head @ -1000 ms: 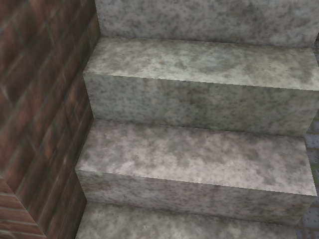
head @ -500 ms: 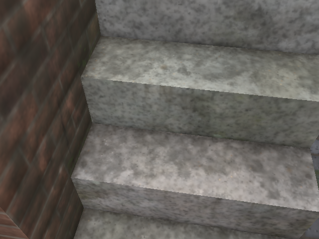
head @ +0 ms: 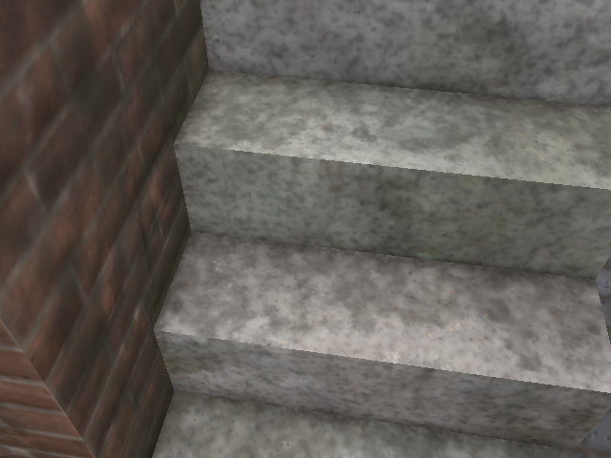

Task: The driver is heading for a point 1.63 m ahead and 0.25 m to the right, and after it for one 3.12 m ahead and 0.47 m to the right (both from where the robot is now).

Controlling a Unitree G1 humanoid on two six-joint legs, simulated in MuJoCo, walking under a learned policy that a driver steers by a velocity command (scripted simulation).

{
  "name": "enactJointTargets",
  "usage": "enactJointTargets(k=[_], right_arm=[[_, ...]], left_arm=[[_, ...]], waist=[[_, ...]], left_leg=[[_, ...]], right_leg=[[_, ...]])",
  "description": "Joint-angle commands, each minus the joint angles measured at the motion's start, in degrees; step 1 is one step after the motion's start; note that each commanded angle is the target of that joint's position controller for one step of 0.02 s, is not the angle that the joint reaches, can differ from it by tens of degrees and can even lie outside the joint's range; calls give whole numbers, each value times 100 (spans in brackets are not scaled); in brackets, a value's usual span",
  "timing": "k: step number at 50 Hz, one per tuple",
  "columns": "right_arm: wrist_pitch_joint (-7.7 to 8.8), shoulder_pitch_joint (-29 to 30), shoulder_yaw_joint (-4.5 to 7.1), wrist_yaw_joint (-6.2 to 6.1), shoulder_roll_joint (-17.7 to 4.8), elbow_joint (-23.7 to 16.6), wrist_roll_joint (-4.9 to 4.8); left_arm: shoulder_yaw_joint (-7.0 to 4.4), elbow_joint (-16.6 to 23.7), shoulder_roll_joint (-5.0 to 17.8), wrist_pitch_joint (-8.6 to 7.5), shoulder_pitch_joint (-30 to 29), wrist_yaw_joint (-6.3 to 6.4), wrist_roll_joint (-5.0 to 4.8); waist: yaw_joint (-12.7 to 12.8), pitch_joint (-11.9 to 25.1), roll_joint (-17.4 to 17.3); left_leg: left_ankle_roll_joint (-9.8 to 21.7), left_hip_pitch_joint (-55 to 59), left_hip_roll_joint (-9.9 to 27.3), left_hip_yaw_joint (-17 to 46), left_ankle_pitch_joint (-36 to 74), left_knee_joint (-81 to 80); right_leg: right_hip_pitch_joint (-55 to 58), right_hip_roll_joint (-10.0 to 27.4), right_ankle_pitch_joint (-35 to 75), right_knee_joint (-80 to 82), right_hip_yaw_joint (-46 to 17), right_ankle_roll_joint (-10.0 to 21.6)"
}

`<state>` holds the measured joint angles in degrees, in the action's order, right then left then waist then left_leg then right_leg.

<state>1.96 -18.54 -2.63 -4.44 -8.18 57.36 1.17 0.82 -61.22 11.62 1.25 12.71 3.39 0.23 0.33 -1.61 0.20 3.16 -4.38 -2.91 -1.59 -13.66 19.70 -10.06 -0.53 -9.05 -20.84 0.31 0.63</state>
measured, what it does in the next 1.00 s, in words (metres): stands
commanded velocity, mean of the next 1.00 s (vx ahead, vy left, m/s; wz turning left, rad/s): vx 0.09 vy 0.00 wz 0.00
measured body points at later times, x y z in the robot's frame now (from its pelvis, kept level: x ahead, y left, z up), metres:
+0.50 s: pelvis +0.00 +0.01 +0.00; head +0.00 +0.01 +0.45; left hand +0.01 +0.24 -0.16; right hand -0.01 -0.20 -0.16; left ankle -0.03 +0.08 -0.75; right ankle +0.03 -0.11 -0.75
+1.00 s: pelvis +0.03 +0.00 +0.00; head +0.04 +0.00 +0.45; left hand +0.07 +0.24 -0.15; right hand +0.04 -0.21 -0.16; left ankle -0.03 +0.08 -0.75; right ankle +0.03 -0.11 -0.75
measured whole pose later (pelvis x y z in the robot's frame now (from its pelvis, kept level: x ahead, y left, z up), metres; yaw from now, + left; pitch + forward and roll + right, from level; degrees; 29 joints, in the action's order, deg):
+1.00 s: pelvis +0.03 +0.00 +0.00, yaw -1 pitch +0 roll +0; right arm 4.3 -19.7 -1.4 -3.9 -7.9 58.1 1.4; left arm 0.7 -60.9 9.8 -1.8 15.1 3.6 0.2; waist -0.3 0.2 -0.4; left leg 3.6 -2.2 -2.9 -2.6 -16.2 18.6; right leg -9.7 -0.7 -12.8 -22.8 -1.0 0.4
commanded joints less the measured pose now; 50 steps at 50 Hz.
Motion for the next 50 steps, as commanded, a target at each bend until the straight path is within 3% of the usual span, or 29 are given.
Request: enactJointTargets(k=[1, 5, 30, 33, 35, 38, 40, 44, 45, 47, 50], right_arm=[[52, -340, 83, -16, -389, -127, 33], [53, -409, 94, -31, -398, -106, 22], [58, -806, 151, -22, -231, 5, 8], [27, -832, 132, -55, -193, 2, 27], [46, -804, 90, -36, -106, 27, 45], [89, -632, 131, -14, -260, -5, 41], [148, -477, 110, 18, -205, -52, 53], [210, -516, 177, 40, -307, -28, 23], [222, -329, 150, 50, -261, -118, 18], [291, -449, 174, 49, -327, -72, 36], [303, -437, 197, 52, -406, -67, 0]], left_arm=[[-102, 78, 581, -77, 241, 0, 44], [-78, 35, 476, -115, 309, -13, 33], [-81, -48, 414, -140, 572, 17, 27], [-82, -105, 372, -179, 599, 39, -15], [-49, -122, 278, -173, 573, 35, -5], [-70, -42, 330, -187, 496, 31, 29], [-55, 13, 300, -220, 471, 13, 37], [-80, 130, 297, -330, 415, 9, 9], [-68, 168, 249, -339, 324, 9, -9], [-101, 173, 373, -339, 399, 30, 19], [-124, 267, 368, -366, 342, 43, -31]], waist=[[14, -351, -118], [30, -305, -183], [-10, -229, -115], [-50, -278, -77], [-57, -250, -106], [-21, -438, -235], [6, -447, -207], [-56, -346, -237], [-41, -362, -200], [-71, -189, -127], [-94, 42, -116]], left_leg=[[-11, -749, 894, 722, 227, -581], [51, -999, 938, 779, -25, -701], [68, -691, 877, 577, 755, -360], [30, -665, 876, 567, 730, -411], [0, -729, 830, 600, -147, -722], [43, -928, 799, 706, -1049, -1038], [90, -873, 816, 643, -749, -991], [212, -484, 821, 615, -274, -784], [232, -436, 852, 613, 251, -701], [181, -53, 788, 475, 1285, -432], [170, 202, 793, 412, 2001, -181]], right_leg=[[36, 547, 93, 206, -613, 207], [187, 522, 105, 136, -581, 165], [-13, 562, 362, 100, -659, 192], [36, 564, 298, 214, -702, 192], [179, 525, -26, 377, -700, 186], [191, 393, -258, 327, -596, 218], [190, 415, -67, 298, -555, 257], [-24, 320, -102, 48, -446, 330], [-78, 375, 120, 76, -477, 329], [-81, 464, 706, 39, -521, 350], [-7, 452, 1142, -139, -472, 386]])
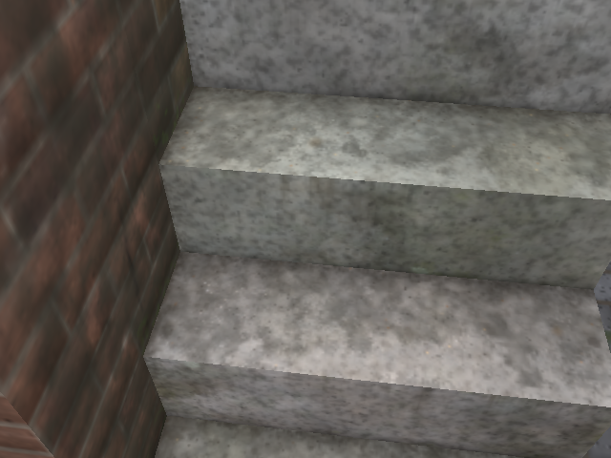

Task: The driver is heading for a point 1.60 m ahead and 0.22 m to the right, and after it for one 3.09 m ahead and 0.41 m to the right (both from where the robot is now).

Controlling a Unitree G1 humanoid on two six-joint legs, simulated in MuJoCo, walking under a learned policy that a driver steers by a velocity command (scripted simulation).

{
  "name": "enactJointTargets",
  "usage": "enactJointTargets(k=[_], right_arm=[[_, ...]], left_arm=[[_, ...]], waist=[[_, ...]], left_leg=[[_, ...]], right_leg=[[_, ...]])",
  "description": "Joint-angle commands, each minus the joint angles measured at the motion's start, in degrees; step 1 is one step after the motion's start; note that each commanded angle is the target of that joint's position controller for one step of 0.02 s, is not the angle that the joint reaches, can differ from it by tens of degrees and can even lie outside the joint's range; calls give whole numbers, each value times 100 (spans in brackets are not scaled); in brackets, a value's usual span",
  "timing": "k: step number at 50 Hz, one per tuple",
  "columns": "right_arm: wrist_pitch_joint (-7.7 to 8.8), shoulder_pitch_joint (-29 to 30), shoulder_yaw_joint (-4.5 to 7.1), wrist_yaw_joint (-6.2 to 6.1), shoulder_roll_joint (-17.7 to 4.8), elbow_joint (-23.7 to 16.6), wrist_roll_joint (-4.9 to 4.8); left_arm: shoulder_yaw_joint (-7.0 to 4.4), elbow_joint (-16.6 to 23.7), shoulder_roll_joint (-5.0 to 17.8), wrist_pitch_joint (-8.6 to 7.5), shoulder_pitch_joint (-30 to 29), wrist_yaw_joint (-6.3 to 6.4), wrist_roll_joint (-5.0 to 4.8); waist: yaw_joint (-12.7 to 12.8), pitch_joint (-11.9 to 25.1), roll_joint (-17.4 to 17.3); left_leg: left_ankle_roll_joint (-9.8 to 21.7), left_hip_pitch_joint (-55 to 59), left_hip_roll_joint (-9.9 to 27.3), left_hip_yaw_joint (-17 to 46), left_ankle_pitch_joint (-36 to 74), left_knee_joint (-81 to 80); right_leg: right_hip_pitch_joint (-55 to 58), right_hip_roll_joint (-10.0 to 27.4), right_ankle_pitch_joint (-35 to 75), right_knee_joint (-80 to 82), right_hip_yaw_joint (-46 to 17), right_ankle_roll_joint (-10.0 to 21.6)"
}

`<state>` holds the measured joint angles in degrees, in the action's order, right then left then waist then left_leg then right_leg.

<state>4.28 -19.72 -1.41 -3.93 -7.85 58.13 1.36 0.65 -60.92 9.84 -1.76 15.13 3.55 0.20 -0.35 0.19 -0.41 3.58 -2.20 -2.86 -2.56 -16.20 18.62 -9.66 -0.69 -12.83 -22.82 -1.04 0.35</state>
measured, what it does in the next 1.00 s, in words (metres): stands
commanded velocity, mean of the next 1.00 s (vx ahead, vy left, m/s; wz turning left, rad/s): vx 0.47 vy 0.00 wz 0.00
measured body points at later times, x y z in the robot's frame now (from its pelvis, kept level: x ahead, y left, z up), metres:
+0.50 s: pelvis +0.01 +0.00 +0.00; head +0.02 +0.00 +0.45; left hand +0.11 +0.23 -0.14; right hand +0.09 -0.22 -0.14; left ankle -0.07 +0.08 -0.74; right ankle -0.01 -0.12 -0.74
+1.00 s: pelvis -0.01 +0.01 +0.01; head -0.01 +0.01 +0.46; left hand +0.09 +0.25 -0.13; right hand +0.08 -0.20 -0.13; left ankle -0.07 +0.08 -0.74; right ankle -0.01 -0.12 -0.74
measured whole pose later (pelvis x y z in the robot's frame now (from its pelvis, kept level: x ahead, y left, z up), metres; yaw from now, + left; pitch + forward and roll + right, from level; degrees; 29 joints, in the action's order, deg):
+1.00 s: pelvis -0.01 +0.01 +0.01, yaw +0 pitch +0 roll -1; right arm 5.4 -12.0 -3.6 -3.1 -9.0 55.5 0.9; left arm 0.6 -58.0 11.3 -2.5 8.7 2.7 0.0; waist -0.5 0.3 -0.2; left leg 4.1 0.6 -3.5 -2.4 -11.6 11.2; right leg -6.6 0.2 -8.1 -15.0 -0.9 -0.9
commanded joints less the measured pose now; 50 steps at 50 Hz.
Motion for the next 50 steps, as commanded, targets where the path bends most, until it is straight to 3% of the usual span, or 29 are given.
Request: enactJointTargets(k=[1, 5, 12, 29, 37, 39, 40, 47, 50], right_arm=[[48, -156, 76, 21, -453, -242, 30], [14, -58, 86, 23, -553, -223, 11], [0, 330, 15, 7, -560, -318, -16], [20, 804, -87, 76, -563, -458, 3], [68, 883, -132, 92, -528, -532, 24], [86, 861, -125, 100, -543, -531, 6], [118, 857, -129, 76, -564, -493, -55], [148, 841, -131, 79, -586, -532, -23], [216, 807, -135, 67, -582, -527, -65]], left_arm=[[-131, 180, 566, -124, 217, 65, -106], [-198, 353, 601, -140, 46, 90, -65], [-207, 546, 578, -130, -156, 72, -52], [-214, 666, 612, -138, -530, 3, -50], [-180, 611, 627, -181, -584, -19, -69], [-178, 569, 650, -174, -558, -19, -62], [-149, 657, 625, -132, -748, -58, -1], [-97, 574, 645, -130, -767, -78, -29], [-89, 564, 690, -154, -883, -75, -17]], waist=[[-94, -94, 93], [-75, -74, 82], [-40, 106, -26], [-58, 82, -22], [-91, 38, -43], [-102, 12, -53], [-28, 13, -190], [-34, 9, -87], [-28, 7, -54]], left_leg=[[105, -105, 811, 449, 2273, -155], [89, -147, 829, 427, 2593, -69], [-16, 39, 907, 414, 3004, -171], [-103, 53, 980, 502, 2188, -671], [-127, 42, 951, 559, 1813, -850], [-108, 25, 933, 577, 1622, -892], [-101, 75, 938, 648, 1802, -852], [-118, 109, 958, 681, 1945, -846], [-138, 62, 997, 716, 1890, -946]], right_leg=[[142, 567, 1865, 76, -418, 350], [347, 587, 2243, -75, -427, 328], [566, 654, 2668, 61, -477, 304], [623, 733, 2137, 583, -519, 155], [503, 732, 1747, 718, -496, 149], [463, 710, 1589, 702, -491, 149], [384, 656, 1446, 773, -457, 179], [300, 651, 1398, 793, -429, 142], [343, 711, 1497, 870, -501, 196]])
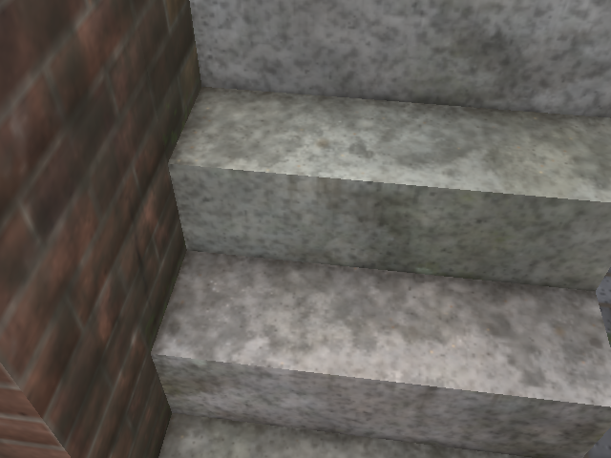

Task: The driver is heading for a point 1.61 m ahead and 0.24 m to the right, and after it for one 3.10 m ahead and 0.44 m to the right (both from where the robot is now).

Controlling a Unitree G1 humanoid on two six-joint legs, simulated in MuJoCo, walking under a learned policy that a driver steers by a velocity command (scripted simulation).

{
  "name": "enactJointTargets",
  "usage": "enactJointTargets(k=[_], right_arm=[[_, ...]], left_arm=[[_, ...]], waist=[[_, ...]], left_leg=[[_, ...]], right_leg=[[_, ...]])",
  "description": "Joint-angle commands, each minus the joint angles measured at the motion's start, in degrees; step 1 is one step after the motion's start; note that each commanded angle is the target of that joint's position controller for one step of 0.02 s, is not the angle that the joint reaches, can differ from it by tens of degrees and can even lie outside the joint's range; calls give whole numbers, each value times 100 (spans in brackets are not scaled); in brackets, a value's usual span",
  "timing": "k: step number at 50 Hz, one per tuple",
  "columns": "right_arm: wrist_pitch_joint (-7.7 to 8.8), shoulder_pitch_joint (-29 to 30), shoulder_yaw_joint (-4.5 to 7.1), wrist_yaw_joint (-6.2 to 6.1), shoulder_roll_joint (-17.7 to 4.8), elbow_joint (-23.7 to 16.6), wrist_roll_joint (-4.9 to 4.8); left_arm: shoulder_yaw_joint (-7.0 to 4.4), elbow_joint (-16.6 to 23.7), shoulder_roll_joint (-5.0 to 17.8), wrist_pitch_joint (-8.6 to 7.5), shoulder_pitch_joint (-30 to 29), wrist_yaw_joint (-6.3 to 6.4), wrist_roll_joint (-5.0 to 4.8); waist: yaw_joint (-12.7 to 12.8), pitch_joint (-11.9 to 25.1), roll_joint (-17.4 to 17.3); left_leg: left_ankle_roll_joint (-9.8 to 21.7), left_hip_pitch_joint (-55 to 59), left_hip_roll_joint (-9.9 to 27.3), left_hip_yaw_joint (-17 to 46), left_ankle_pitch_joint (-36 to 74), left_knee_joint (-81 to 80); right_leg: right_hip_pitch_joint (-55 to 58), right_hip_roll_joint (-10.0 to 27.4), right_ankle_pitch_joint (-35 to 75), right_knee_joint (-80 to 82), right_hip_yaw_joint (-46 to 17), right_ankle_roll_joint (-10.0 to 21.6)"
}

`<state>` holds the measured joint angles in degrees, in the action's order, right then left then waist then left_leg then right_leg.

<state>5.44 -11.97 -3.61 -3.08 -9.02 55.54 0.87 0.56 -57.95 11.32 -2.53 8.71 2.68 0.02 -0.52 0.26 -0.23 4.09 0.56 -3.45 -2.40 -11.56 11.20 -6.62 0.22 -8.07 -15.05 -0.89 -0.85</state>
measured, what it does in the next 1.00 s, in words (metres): stands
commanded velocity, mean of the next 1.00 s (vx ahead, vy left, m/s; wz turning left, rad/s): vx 0.45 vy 0.00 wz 0.00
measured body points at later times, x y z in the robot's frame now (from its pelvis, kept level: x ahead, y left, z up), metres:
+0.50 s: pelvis +0.00 +0.00 +0.00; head +0.00 +0.00 +0.45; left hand +0.12 +0.24 -0.14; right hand +0.10 -0.22 -0.14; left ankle -0.06 +0.07 -0.75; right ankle +0.00 -0.13 -0.75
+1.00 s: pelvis +0.00 +0.00 +0.00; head +0.01 +0.00 +0.45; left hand +0.09 +0.25 -0.14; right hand +0.07 -0.23 -0.14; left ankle -0.06 +0.07 -0.75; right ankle +0.00 -0.13 -0.75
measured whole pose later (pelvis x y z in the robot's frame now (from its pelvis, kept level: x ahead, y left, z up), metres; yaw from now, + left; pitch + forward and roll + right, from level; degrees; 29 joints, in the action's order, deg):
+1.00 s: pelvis +0.00 +0.00 +0.00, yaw +0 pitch -1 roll +0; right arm 4.1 -12.8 -3.3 -2.9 -10.8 55.4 1.1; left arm 1.0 -60.4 13.0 -2.4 8.2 2.4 0.0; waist -0.6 -0.9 -0.1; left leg 3.6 -0.8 -3.1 -2.2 -12.9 14.1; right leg -7.6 0.1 -9.0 -17.2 -1.0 -0.8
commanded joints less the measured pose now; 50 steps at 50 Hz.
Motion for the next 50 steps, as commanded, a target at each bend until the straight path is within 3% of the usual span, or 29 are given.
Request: enactJointTargets(k=[1, 37, 42, 43, 50], right_arm=[[105, 28, 88, -15, -479, -274, -14], [98, 130, 80, 40, -619, -380, -12], [44, -113, 105, 14, -658, -280, -14], [-12, -97, 114, 23, -689, -283, 40], [-117, -302, 130, -5, -660, -171, 19]], left_arm=[[-77, 255, 544, -82, -234, 10, -3], [-28, 244, 691, -127, -453, -26, 14], [-48, 82, 748, -113, -219, -5, 2], [-44, 47, 729, -92, -133, -13, -3], [-60, -100, 772, -7, -11, -10, -1]], waist=[[-3, 37, -84], [8, 242, -76], [10, 180, -54], [7, 179, -82], [-15, 9, -45]], left_leg=[[-195, -192, 1056, 700, 1487, -200], [-233, -177, 1050, 656, 1726, -86], [-224, -162, 1069, 598, 1997, 83], [-238, -125, 1029, 589, 2017, 147], [-233, -281, 1037, 597, 1841, 279]], right_leg=[[55, 624, 1033, 87, -515, 317], [143, 688, 1358, 40, -545, 296], [155, 709, 1504, -104, -542, 297], [139, 671, 1474, -168, -492, 250], [85, 684, 1424, -260, -530, 215]])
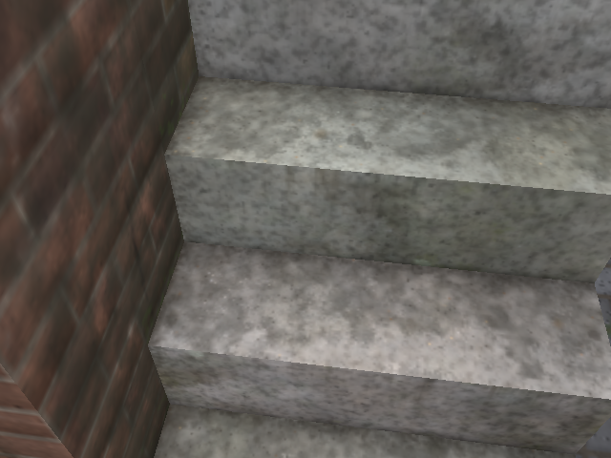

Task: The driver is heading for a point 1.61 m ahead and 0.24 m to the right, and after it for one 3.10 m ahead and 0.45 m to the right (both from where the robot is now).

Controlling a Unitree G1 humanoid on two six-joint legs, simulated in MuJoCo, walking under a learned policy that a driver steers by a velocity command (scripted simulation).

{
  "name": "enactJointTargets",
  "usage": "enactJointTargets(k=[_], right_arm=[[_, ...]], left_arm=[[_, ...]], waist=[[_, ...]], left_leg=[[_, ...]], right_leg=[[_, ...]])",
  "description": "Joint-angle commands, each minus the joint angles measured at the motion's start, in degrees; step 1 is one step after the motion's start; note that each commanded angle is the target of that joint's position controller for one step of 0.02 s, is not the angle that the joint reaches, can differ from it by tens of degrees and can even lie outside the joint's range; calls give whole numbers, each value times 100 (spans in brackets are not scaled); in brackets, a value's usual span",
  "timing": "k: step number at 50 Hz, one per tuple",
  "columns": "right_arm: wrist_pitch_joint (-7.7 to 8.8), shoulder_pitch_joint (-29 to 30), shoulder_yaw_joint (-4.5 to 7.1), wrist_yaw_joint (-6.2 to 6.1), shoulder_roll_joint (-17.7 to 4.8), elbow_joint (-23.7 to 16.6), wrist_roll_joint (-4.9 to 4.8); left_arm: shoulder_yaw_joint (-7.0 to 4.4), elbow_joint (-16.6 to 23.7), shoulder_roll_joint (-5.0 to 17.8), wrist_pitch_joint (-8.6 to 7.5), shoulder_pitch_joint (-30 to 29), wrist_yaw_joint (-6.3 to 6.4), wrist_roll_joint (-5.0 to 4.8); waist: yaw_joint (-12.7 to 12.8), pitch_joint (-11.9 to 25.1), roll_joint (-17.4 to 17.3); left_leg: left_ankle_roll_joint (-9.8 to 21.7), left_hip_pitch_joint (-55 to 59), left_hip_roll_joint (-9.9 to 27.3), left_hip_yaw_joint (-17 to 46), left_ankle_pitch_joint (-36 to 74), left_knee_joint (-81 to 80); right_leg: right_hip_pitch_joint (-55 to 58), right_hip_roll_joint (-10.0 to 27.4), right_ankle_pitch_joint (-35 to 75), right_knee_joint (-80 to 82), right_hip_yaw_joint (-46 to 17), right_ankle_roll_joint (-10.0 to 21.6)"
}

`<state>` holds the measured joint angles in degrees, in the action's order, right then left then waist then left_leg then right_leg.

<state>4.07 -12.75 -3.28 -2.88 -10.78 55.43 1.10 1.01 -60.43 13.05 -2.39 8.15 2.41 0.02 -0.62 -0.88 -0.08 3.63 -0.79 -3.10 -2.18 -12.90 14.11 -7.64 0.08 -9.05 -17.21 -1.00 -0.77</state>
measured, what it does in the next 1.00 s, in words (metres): stands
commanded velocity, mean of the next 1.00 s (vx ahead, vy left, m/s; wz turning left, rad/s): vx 0.36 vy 0.00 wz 0.00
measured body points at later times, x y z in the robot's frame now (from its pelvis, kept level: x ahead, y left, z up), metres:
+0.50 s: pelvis +0.00 +0.00 +0.00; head +0.00 +0.01 +0.45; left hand +0.06 +0.25 -0.15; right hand +0.05 -0.22 -0.15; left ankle -0.06 +0.07 -0.75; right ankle +0.00 -0.13 -0.75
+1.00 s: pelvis +0.01 +0.00 +0.00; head +0.01 +0.00 +0.45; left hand +0.13 +0.25 -0.13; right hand +0.10 -0.22 -0.13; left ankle -0.06 +0.07 -0.75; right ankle +0.00 -0.13 -0.75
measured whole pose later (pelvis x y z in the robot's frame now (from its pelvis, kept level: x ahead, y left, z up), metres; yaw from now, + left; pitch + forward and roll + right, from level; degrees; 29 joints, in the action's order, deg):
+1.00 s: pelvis +0.01 +0.00 +0.00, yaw +0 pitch +1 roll -1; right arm 5.5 -11.5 -3.4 -2.9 -10.5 54.9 0.7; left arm 1.0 -58.0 12.5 -3.0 6.3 2.6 0.1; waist -0.5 1.1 -0.3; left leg 3.6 0.6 -2.9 -1.9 -11.9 10.6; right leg -6.6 0.1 -8.3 -14.4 -1.1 -0.9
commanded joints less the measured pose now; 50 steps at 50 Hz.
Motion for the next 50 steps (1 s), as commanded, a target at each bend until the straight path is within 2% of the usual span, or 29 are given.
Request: enactJointTargets(k=[1, 5, 6, 9, 11, 12, 13, 15, 16, 19, 22, 24, 26, 35, 36, 50], right_arm=[[10, -256, 99, -29, -482, -142, -4], [-27, -400, 104, -46, -467, -71, -3], [-42, -542, 135, -67, -490, 22, -13], [-46, -525, 97, -76, -375, 46, 31], [-24, -451, 86, -71, -378, 34, 51], [-2, -346, 57, -42, -295, 12, -1], [21, -338, 58, -29, -327, 13, -13], [58, -394, 67, -15, -355, 35, -14], [68, -517, 97, -35, -450, 61, 38], [87, -525, 97, -42, -379, 52, 27], [127, -419, 78, -23, -356, -53, 10], [178, -443, 73, -33, -307, -52, -40], [204, -398, 78, -41, -335, -77, -45], [219, -162, 89, -33, -370, -202, -50], [222, -144, 102, -25, -419, -208, -54], [199, 138, 65, -9, -450, -311, -39]], left_arm=[[-106, 123, 602, -10, 75, 18, -3], [-108, 25, 603, 43, 194, 24, -1], [-114, -13, 610, 40, 291, 27, 7], [-84, -36, 524, 83, 280, 34, 21], [-69, -12, 515, 104, 238, 41, 42], [-57, 57, 492, 98, 144, 37, 38], [-57, 66, 495, 84, 166, 38, 35], [-61, 68, 510, 45, 240, 40, 26], [-70, 16, 536, 32, 370, 48, 24], [-62, 60, 484, -1, 347, 50, 8], [-64, 122, 473, -14, 285, 62, -12], [-74, 166, 498, -42, 183, 71, -3], [-78, 193, 484, -57, 134, 70, -10], [-100, 302, 491, -93, -62, 67, -17], [-97, 328, 488, -92, -97, 54, 8], [-105, 524, 515, -123, -355, 26, 12]], waist=[[-4, 115, -62], [1, 49, -67], [4, 6, -87], [16, -78, -73], [35, -187, -97], [50, -146, -84], [65, -145, -111], [56, -120, -110], [41, -186, -143], [22, -256, -123], [11, -75, -99], [-4, -30, -80], [1, -1, -110], [24, 208, -132], [19, 227, -136], [19, 390, -110]], left_leg=[[-185, -157, 1003, 579, 1952, 2], [-177, -234, 1001, 593, 1765, 30], [-163, -307, 967, 579, 1506, 18], [-154, -510, 929, 624, 634, -224], [-141, -657, 901, 665, 69, -426], [-132, -728, 932, 669, 95, -505], [-132, -708, 917, 658, 134, -525], [-127, -592, 909, 644, 311, -523], [-123, -512, 879, 655, 198, -524], [-93, -475, 901, 686, 262, -569], [-112, -182, 935, 642, 1215, -393], [-118, -145, 996, 650, 1368, -414], [-131, -99, 995, 645, 1554, -408], [-174, 66, 1023, 612, 2197, -348], [-184, 59, 1017, 602, 2197, -335], [-211, 65, 1045, 585, 2255, -333]], right_leg=[[188, 699, 1504, -52, -523, 207], [169, 698, 1368, -65, -536, 207], [176, 666, 1188, -43, -552, 231], [204, 623, 711, 103, -550, 242], [208, 586, 513, 183, -535, 257], [299, 579, 562, 200, -525, 253], [313, 581, 601, 215, -525, 263], [275, 577, 651, 224, -515, 279], [167, 567, 580, 231, -504, 298], [62, 544, 605, 218, -474, 292], [23, 586, 918, 191, -466, 279], [32, 612, 1017, 234, -509, 316], [75, 627, 1124, 231, -517, 331], [173, 655, 1425, 204, -512, 315], [181, 653, 1468, 196, -512, 311], [311, 711, 1698, 247, -526, 283]])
